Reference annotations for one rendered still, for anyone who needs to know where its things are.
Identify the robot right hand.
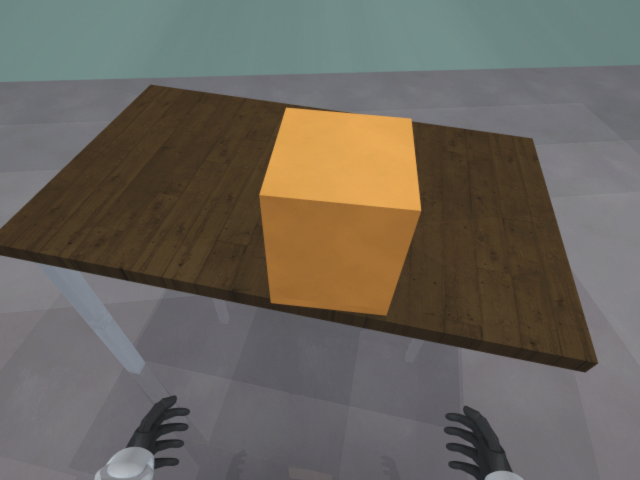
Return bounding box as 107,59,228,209
444,406,513,480

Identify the table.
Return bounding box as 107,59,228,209
0,85,598,374

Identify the robot left hand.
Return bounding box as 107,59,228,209
126,395,190,469

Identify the carton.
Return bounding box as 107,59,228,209
259,108,421,316

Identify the left robot forearm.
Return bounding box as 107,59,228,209
94,447,154,480

